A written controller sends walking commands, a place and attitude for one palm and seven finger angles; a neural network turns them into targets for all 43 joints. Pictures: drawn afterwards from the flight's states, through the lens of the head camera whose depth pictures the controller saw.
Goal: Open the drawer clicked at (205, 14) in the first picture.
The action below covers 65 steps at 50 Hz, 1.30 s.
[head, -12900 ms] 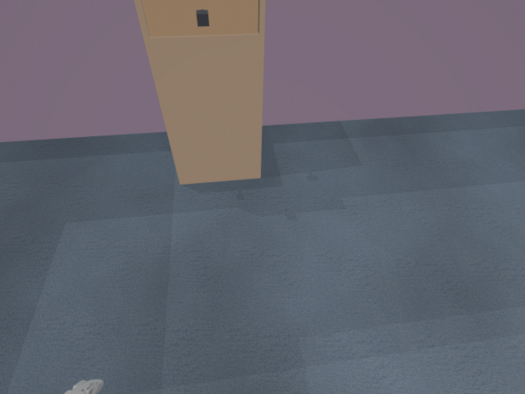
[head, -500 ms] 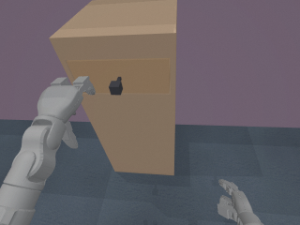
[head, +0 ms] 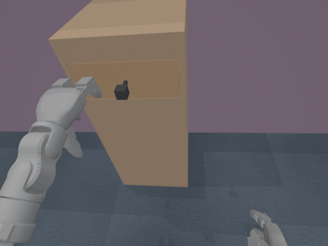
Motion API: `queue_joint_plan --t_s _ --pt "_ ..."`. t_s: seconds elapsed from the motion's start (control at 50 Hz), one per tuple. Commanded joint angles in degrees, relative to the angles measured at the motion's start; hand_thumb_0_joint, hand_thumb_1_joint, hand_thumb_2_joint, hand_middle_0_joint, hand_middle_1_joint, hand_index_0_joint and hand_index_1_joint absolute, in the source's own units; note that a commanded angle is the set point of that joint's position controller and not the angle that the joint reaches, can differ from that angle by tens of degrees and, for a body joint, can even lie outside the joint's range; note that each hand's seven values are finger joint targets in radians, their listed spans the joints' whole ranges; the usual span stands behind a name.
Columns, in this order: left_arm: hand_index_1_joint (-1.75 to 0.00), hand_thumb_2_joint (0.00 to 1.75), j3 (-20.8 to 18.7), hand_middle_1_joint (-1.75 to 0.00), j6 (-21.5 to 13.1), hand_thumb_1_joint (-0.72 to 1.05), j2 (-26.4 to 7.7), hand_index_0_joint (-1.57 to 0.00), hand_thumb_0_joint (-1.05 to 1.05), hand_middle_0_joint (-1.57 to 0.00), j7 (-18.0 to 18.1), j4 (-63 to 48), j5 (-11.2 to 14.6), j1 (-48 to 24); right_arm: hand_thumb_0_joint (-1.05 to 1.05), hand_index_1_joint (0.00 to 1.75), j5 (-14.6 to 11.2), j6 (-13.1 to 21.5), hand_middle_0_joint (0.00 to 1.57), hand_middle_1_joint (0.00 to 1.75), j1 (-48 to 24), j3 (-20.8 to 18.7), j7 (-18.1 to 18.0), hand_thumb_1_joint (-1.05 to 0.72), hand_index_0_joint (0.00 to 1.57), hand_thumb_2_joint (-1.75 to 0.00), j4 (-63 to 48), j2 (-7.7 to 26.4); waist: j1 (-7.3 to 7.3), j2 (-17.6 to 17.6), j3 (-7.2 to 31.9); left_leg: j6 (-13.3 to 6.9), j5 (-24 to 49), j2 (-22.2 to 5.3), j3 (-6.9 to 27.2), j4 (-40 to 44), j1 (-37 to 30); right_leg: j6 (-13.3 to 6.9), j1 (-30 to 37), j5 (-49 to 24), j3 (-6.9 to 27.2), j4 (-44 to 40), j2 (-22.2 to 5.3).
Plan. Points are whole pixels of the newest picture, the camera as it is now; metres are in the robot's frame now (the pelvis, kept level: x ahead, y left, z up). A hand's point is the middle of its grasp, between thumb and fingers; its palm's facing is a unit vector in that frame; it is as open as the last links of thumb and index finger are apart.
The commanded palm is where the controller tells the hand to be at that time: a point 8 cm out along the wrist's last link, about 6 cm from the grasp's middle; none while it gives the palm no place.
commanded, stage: move the hooked fingers above the handle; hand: left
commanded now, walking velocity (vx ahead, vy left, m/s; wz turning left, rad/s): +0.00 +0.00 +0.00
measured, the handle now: (123, 88) +0.58 +0.24 +0.07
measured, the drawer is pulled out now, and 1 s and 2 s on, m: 0.00 0.00 0.00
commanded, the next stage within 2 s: none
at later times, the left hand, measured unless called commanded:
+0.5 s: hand (92, 105) +0.38 +0.24 +0.17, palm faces +0.08 -0.01 -1.00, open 13.9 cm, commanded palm +0.36 +0.25 +0.22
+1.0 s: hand (104, 92) +0.46 +0.24 +0.14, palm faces +0.01 +0.00 -1.00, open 13.8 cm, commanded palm +0.44 +0.25 +0.21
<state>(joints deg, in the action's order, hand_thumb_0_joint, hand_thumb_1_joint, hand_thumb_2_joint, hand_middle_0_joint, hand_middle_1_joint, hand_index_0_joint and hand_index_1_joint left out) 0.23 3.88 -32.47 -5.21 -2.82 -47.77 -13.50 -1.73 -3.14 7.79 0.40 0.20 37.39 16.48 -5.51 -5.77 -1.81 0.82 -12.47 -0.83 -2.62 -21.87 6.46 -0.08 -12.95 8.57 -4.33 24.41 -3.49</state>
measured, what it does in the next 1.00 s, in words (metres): stands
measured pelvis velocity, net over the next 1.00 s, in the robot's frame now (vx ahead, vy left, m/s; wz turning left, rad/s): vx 0.03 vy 0.01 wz -0.01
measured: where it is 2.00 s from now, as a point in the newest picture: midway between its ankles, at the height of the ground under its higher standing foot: outside the picture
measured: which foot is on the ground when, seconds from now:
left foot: down 0.00-1.00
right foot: down 0.00-1.00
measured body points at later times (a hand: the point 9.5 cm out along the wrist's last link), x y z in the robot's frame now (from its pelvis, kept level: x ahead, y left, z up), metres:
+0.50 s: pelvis +0.00 +0.00 +0.00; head +0.01 -0.04 +0.45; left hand +0.37 +0.24 +0.22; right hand +0.18 -0.23 -0.12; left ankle +0.00 +0.13 -0.74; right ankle +0.05 -0.12 -0.74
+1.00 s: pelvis +0.03 +0.01 +0.00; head +0.07 -0.02 +0.45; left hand +0.45 +0.24 +0.20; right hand +0.17 -0.24 -0.13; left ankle +0.00 +0.13 -0.74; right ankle +0.05 -0.12 -0.74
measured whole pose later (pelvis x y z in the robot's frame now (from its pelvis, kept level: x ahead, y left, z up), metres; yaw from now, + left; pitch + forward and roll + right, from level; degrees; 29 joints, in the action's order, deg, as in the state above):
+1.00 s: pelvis +0.03 +0.01 +0.00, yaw +0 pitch +5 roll +1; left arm 5.8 0.6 -30.6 -3.0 32.0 -54.2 -39.1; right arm -2.6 -5.8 12.3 -0.5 -1.6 37.5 16.0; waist -1.5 -4.0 1.4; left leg -0.2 -14.9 -0.5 -3.2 -23.1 13.1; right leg 0.9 -19.4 10.2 -3.6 24.8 -3.8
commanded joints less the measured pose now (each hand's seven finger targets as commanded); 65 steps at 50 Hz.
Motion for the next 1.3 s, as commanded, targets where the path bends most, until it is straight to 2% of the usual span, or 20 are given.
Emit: queue_joint_plan --t_s 0.0,0.1,0.16,0.26,0.28,0.32,0.36,0.48,0.54,0.58,0.64,0.68,0.7,0.8,0.88,0.96,1.06,1.1,1.22,1.28 --pt "-1.2 0.3 -6.91 -1.2 2.4 -0.5 -12.21 -0.3 0.0 -0.3 1.36 -8.85 -0.66 -18.85 0.0 0.3 -0.3 3.11 0.2 0.3 -11.44 -1.26 -0.42 -0.9 0.2 -0.9 -10.44 4.94 -0.43 4.81 14.06 -1.65 6.27 2.58 -0.27 4.1 5.3 -1.19 12.3 1.34 3.46 -3.41 1.54" --pt "-1.2 0.3 -4.55 -1.2 2.2 -0.5 -12.23 -0.3 0.0 -0.3 -1.01 -2.69 -1.7 -24.23 0.0 0.3 -0.48 2.56 0.2 0.3 -10.46 -0.66 -1.52 -0.9 0.2 -0.9 -9.81 5.38 1.65 7.84 9.95 -1.97 1.75 2.33 -0.16 4.62 6.49 -0.78 8.46 6.81 2.91 -5.11 1.85" --pt "-1.2 0.3 -4.78 -1.2 -0.44 -0.5 -13.45 -0.3 0.0 -0.3 -0.54 -3.18 -2.26 -30.09 0.0 0.3 -0.2 3.06 0.2 0.3 -8.95 -0.98 -2.04 -0.9 0.2 -0.9 -9.7 5.04 1.56 4.62 13.61 -1.93 2.8 2.74 0.32 4.45 4.71 -1.01 9.35 5.23 2.63 -4.61 1.98" --pt "-1.2 0.3 -5.72 -1.2 -3.24 -0.5 -14.38 -0.3 0.0 -0.3 1.35 3.1 -2.73 -35.17 0.0 0.3 -0.11 2.98 0.2 0.3 -6.86 -1.22 -2.37 -0.9 0.2 -0.9 -8.59 4.94 1.56 3.99 14.73 -1.6 4.3 2.87 0.6 4.53 5.29 -1.4 9.87 3.45 2.32 -4.45 2.01" --pt "-1.2 0.3 -6.51 -1.2 -3.19 -0.5 -15.25 -0.3 0.0 -0.3 1.67 4.87 -3.07 -35.78 0.0 0.3 -0.19 2.87 0.2 0.3 -6.96 -1.27 -2.21 -0.9 0.2 -0.9 -8.33 5.11 1.5 3.88 15.25 -1.45 4.2 2.73 0.56 4.57 5.49 -1.38 9.99 3.73 2.45 -4.59 2.17" --pt "-1.2 0.3 -3.21 -1.2 -2.99 -0.5 -11.79 -0.3 0.0 -0.3 2.12 6.82 -3.32 -37.55 0.0 0.3 -0.32 2.48 0.2 0.3 -6.57 -1.31 -2.01 -0.9 0.2 -0.9 -8.1 4.86 1.96 3.48 14.48 -1.32 5.2 2.69 0.5 4.67 5.69 -1.67 9.07 2.54 1.94 -4.2 1.93" --pt "-1.2 0.3 -4.62 -1.2 -2.41 -0.5 -13.35 -0.3 0.0 -0.3 2.44 8.61 -3.67 -36.59 0.0 0.3 -0.31 2.0 0.2 0.3 -6.05 -1.54 -1.87 -0.9 0.2 -0.9 -8.3 5.27 1.32 3.49 16.12 -1.35 7.12 2.69 0.45 4.51 5.78 -1.88 10.33 0.2 2.0 -3.57 2.0" --pt "-1.2 0.3 -4.12 -1.2 -1.69 -0.5 -13.78 -0.3 0.0 -0.3 1.56 13.3 -4.26 -38.6 0.0 0.3 -0.71 0.87 0.2 0.3 -4.92 -2.02 -2.06 -0.9 0.2 -0.9 -8.68 6.21 1.92 7.19 17.67 -1.91 8.49 2.47 -0.01 3.95 6.78 -1.62 11.46 -2.3 2.6 -3.33 1.9" --pt "-1.2 0.3 -1.32 -1.2 -3.03 -0.5 -11.41 -0.3 0.0 -0.3 1.39 13.06 -4.21 -42.08 0.0 0.3 -0.79 0.74 0.2 0.3 -3.31 -2.3 -2.24 -0.9 0.2 -0.9 -8.68 6.03 2.72 5.89 18.9 -2.03 9.6 2.55 0.26 3.49 5.91 -1.76 10.15 -3.5 2.21 -2.6 2.03" --pt "-1.2 0.3 -4.09 -1.2 -4.15 -0.5 -14.55 -0.3 0.0 -0.3 2.01 13.16 -4.53 -42.92 0.0 0.3 -0.61 0.79 0.2 0.3 -2.38 -2.64 -2.33 -0.9 0.2 -0.9 -8.62 6.36 2.34 5.54 20.18 -2.06 10.43 2.67 0.54 3.29 5.69 -1.89 10.69 -3.91 2.31 -2.34 2.37" --pt "-1.2 0.3 -1.78 -1.2 -5.26 -0.5 -11.87 -0.3 0.0 -0.3 3.18 14.62 -4.5 -45.73 0.0 0.3 -0.75 0.85 0.2 0.3 -0.93 -2.9 -2.31 -0.9 0.2 -0.9 -8.01 5.98 3.05 4.51 20.07 -2.02 11.65 2.65 0.63 2.59 5.14 -1.99 8.75 -5.18 2.15 -1.8 2.52" --pt "-1.2 0.3 -5.44 -1.2 -5.47 -0.5 -15.64 -0.3 0.0 -0.3 4.42 16.25 -4.88 -45.76 0.0 0.3 -0.57 0.6 0.2 0.3 -0.16 -3.12 -2.27 -0.9 0.2 -0.9 -7.52 6.63 2.31 5.79 22.14 -1.96 13.65 2.66 0.56 2.48 5.65 -2.04 10.62 -6.91 2.18 -1.4 2.68" --pt "-1.2 0.3 -4.3 -1.2 -5.32 -0.5 -14.25 -0.3 0.0 -0.3 4.82 16.78 -4.83 -46.13 0.0 0.3 -0.69 0.59 0.2 0.3 -0.4 -3.01 -2.22 -0.9 0.2 -0.9 -7.67 6.15 2.26 4.93 22.04 -2.09 13.86 2.77 0.28 2.19 6.05 -2.0 10.61 -7.6 2.36 -1.11 2.5" --pt "-1.2 0.3 -3.98 -1.2 -3.25 -0.5 -14.45 -0.3 0.0 -0.3 5.87 23.65 -6.19 -47.43 0.0 0.3 -0.88 -0.14 0.2 0.3 0.64 -3.12 -2.24 -0.9 0.2 -0.9 -6.52 6.61 2.79 6.53 21.78 -2.1 14.45 2.44 -0.26 1.96 7.09 -1.96 9.92 -8.88 2.27 -0.66 2.66" --pt "-1.2 0.3 -1.62 -1.2 -3.09 -0.5 -12.53 -0.3 0.0 -0.3 4.91 22.49 -6.54 -49.61 0.0 0.3 -0.74 -0.41 0.2 0.3 1.18 -3.46 -2.09 -0.9 0.2 -0.9 -7.37 6.57 3.37 5.56 24.99 -2.3 18.42 2.42 -0.16 0.57 5.24 -2.17 10.22 -12.64 2.35 0.39 2.83" --pt "-1.2 0.3 -0.5 -1.2 -3.34 -0.5 -11.94 -0.3 0.0 -0.3 3.98 25.79 -6.67 -51.57 0.0 0.3 -0.9 -1.05 0.2 0.3 2.72 -3.39 -2.49 -0.9 0.2 -0.9 -6.76 6.86 4.64 6.29 22.71 -2.33 18.59 2.2 0.03 0.03 5.66 -2.02 7.4 -13.18 1.85 0.77 3.04" --pt "-1.2 0.3 -1.06 -1.2 -5.44 -0.5 -12.45 -0.3 0.0 -0.3 4.86 24.15 -7.26 -55.64 0.0 0.3 -0.42 -1.12 0.2 0.3 4.34 -3.92 -2.33 -0.9 0.2 -0.9 -6.49 6.39 4.58 3.9 27.28 -2.2 24.72 2.01 0.45 -1.94 3.49 -2.15 7.22 -16.6 1.99 2.38 3.23" --pt "-1.2 0.3 0.16 -1.2 -5.28 -0.5 -10.68 -0.3 0.0 -0.3 5.45 27.45 -7.01 -56.61 0.0 0.3 -0.44 -1.2 0.2 0.3 5.01 -4.02 -2.19 -0.9 0.2 -0.9 -5.78 6.31 5.4 5.2 25.34 -2.21 24.12 1.84 0.55 -2.34 3.9 -2.11 5.46 -15.66 1.72 2.31 3.46" --pt "-1.2 0.3 -1.98 -1.2 -4.83 -0.5 -13.53 -0.3 0.0 -0.3 7.56 32.97 -8.7 -60.67 0.0 0.3 -0.01 -1.61 0.2 0.3 7.0 -4.25 -2.07 -0.9 0.2 -0.9 -4.43 6.61 5.46 4.43 28.08 -2.17 25.58 1.84 0.27 -3.35 5.26 -2.14 6.27 -17.68 1.94 3.55 3.44" --pt "-1.2 0.3 0.35 -1.2 -4.63 -0.5 -11.2 -0.3 0.0 -0.3 7.43 37.32 -9.27 -63.26 0.0 0.3 -0.16 -1.93 0.2 0.3 7.72 -4.3 -2.23 -0.9 0.2 -0.9 -4.07 6.76 7.07 6.31 26.88 -2.3 24.31 1.81 0.27 -3.73 6.64 -1.96 4.88 -16.93 1.75 3.73 3.6"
